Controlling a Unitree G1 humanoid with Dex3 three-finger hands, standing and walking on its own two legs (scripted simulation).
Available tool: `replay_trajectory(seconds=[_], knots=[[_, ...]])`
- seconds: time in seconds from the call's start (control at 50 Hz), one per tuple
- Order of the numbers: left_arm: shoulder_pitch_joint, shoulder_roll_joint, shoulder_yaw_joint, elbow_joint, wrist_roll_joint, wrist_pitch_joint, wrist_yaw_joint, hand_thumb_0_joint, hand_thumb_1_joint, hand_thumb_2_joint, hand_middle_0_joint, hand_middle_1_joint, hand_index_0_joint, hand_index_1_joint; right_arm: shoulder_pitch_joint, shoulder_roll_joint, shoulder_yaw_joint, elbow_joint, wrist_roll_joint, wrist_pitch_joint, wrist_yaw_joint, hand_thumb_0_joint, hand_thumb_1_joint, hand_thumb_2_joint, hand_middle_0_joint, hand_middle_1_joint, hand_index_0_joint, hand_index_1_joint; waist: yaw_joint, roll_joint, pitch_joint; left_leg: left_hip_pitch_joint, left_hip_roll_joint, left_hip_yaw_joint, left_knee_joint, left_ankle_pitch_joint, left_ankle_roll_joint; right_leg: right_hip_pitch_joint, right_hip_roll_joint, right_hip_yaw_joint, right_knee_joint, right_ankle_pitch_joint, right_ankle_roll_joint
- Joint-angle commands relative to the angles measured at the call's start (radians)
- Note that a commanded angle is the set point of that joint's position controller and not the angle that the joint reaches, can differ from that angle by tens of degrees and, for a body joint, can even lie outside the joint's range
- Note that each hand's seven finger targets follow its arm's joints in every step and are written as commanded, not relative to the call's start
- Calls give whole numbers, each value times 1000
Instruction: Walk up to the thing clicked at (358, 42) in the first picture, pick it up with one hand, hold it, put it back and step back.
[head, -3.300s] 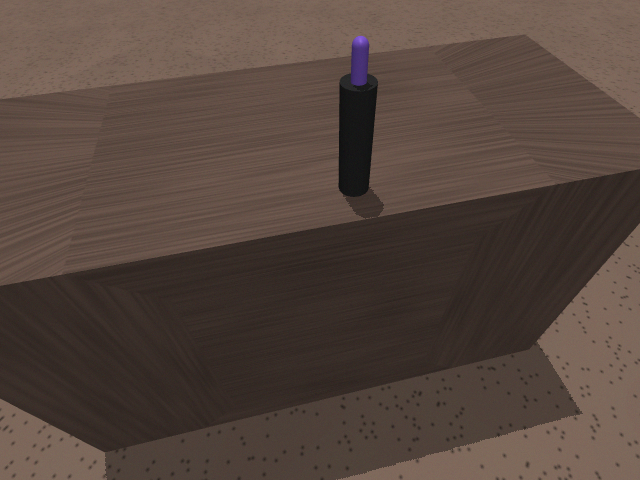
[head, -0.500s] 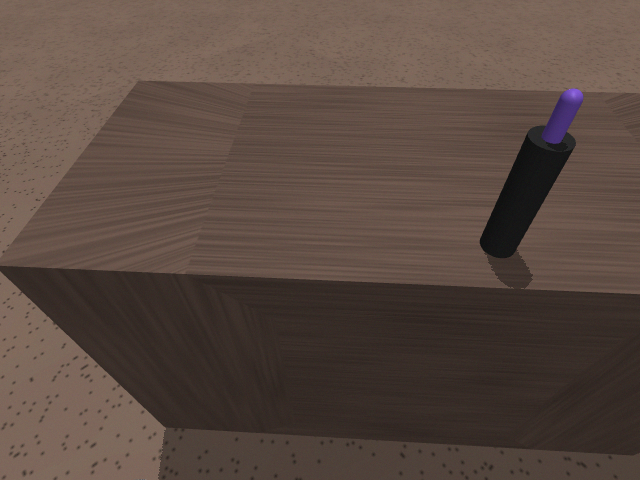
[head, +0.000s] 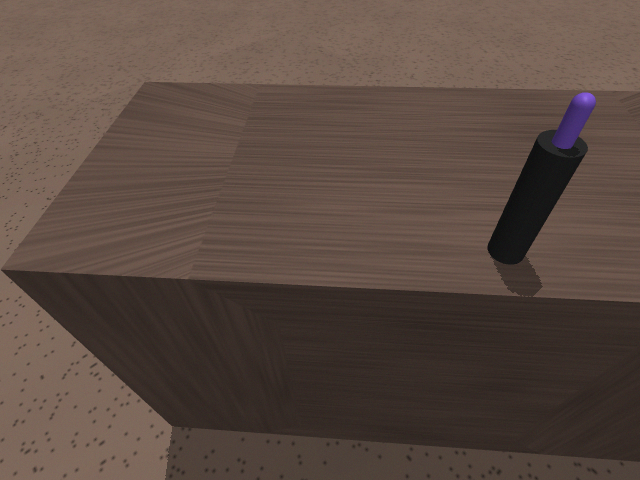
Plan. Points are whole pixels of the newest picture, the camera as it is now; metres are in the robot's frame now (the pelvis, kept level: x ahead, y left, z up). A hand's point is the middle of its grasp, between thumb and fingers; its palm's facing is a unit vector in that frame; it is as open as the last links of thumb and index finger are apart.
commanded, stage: walk up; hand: right
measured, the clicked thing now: (538, 187) +0.43 -0.23 +0.14
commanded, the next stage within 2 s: stand in 0.02 s
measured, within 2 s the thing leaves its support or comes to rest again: neither
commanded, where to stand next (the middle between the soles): +0.06 +0.00 m, yaw -3 degrees
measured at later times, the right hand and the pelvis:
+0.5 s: hand out of the picture +0.08 -0.26 -0.16, palm faces -0.03 +0.94 -0.34, open 7.4 cm; pelvis +0.01 -0.01 +0.00, yaw -1 degrees
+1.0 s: hand out of the picture +0.08 -0.27 -0.16, palm faces -0.02 +0.94 -0.34, open 7.4 cm; pelvis +0.01 -0.01 +0.00, yaw -1 degrees
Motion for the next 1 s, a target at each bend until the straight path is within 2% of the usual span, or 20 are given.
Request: replay_trajectory(seconds=[0.0, 0.04, 0.06, 0.1, 0.2, 0.26, 0.34, 0.38, 0.46, 0.54, 0.58, 0.7, 0.78, 0.86, 0.94, 0.98], knots=[[-33, 219, 25, -67, 0, -24, 20, 0, 900, 900, -200, -300, -200, -300, -37, -213, -41, -62, -3, -17, -18, 0, -900, -900, 200, 300, 200, 300, -4, -6, -79, 15, 90, -50, -69, 133, 42, -2, -78, 68, -54, 51, -54], [-28, 206, 19, -70, 1, -28, 19, 0, 900, 900, -200, -300, -200, -300, -39, -227, -43, -64, -2, -18, -16, 0, -900, -900, 200, 300, 200, 300, -2, 11, -73, 5, 92, -54, -65, 123, 46, -1, -82, 72, -62, 50, -53], [-37, 221, 23, -74, 0, -29, 21, 0, 900, 900, -200, -300, -200, -300, -30, -219, -43, -66, -4, -19, -16, 0, -900, -900, 200, 300, 200, 300, -6, 2, -95, 15, 94, -51, -64, 147, 47, 16, -86, 74, -52, 66, -57], [-24, 223, 22, -72, -1, -31, 21, 0, 900, 900, -200, -300, -200, -300, -29, -216, -41, -68, -2, -18, -14, 0, -900, -900, 200, 300, 200, 300, -3, -2, -89, 4, 89, -51, -66, 134, 46, 19, -84, 72, -58, 63, -54], [-15, 220, 19, -79, -1, -35, 21, 0, 900, 900, -200, -300, -200, -300, -24, -226, -41, -72, 1, -21, -14, 0, -900, -900, 200, 300, 200, 300, -4, 11, -113, 39, 95, -43, -53, 185, 50, 26, -87, 74, -51, 123, -54], [-21, 222, 19, -83, -1, -33, 20, 0, 900, 900, -200, -300, -200, -300, -28, -225, -40, -75, 0, -21, -15, 0, -900, -900, 200, 300, 200, 300, -3, 15, -105, 33, 96, -42, -59, 172, 47, 21, -86, 74, -47, 107, -57], [-20, 226, 19, -83, 0, -29, 20, 0, 900, 900, -200, -300, -200, -300, -10, -222, -37, -72, -1, -17, -15, 0, -900, -900, 200, 300, 200, 300, -8, 5, -89, 10, 91, -42, -74, 102, 46, 6, -80, 74, -58, 42, -57], [-19, 222, 17, -84, -2, -29, 19, 0, 900, 900, -200, -300, -200, -300, -16, -225, -36, -72, 0, -18, -14, 0, -900, -900, 200, 300, 200, 300, -6, 9, -81, 7, 90, -41, -73, 105, 46, 6, -81, 77, -57, 52, -57], [-14, 227, 18, -84, -3, -32, 20, 0, 900, 900, -200, -300, -200, -300, -5, -228, -36, -71, 0, -21, -15, 0, -900, -900, 200, 300, 200, 300, -6, 4, -110, 37, 95, -37, -57, 194, 45, 26, -86, 79, -44, 133, -60], [-15, 233, 20, -86, -4, -30, 22, 0, 900, 900, -200, -300, -200, -300, -3, -223, -36, -70, 0, -20, -17, 0, -900, -900, 200, 300, 200, 300, -6, -7, -110, 33, 94, -35, -58, 193, 42, 32, -82, 74, -40, 140, -60], [-7, 224, 15, -86, -2, -29, 23, 0, 900, 900, -200, -300, -200, -300, -3, -226, -35, -71, 1, -19, -17, 0, -900, -900, 200, 300, 200, 300, -4, 1, -112, 49, 99, -35, -51, 233, 41, 25, -81, 71, -39, 177, -60], [-9, 226, 14, -89, -3, -30, 24, 0, 900, 900, -200, -300, -200, -300, 1, -230, -37, -71, 0, -14, -16, 0, -900, -900, 200, 300, 200, 300, -8, 2, -104, 44, 96, -27, -47, 173, 43, 23, -84, 81, -51, 142, -59], [-1, 231, 15, -92, -2, -34, 25, 0, 900, 900, -200, -300, -200, -300, 1, -223, -36, -75, 0, -16, -16, 0, -900, -900, 200, 300, 200, 300, -7, -4, -117, 62, 102, -26, -43, 242, 42, 30, -81, 73, -36, 219, -58], [-6, 226, 13, -95, -2, -32, 25, 0, 900, 900, -200, -300, -200, -300, -2, -230, -37, -76, 1, -15, -19, 0, -900, -900, 200, 300, 200, 300, -7, 11, -115, 58, 101, -22, -46, 223, 43, 28, -82, 76, -41, 204, -57], [-10, 225, 13, -92, -3, -30, 25, 0, 900, 900, -200, -300, -200, -300, 3, -222, -34, -75, 0, -13, -17, 0, -900, -900, 200, 300, 200, 300, -9, -5, -78, 39, 96, -24, -63, 166, 41, 8, -75, 76, -56, 129, -57], [-8, 228, 15, -94, 0, -30, 24, 0, 900, 900, -200, -300, -200, -300, 5, -229, -38, -77, -1, -12, -17, 0, -900, -900, 200, 300, 200, 300, -9, 6, -96, 40, 95, -21, -61, 143, 47, 16, -78, 81, -55, 117, -60]])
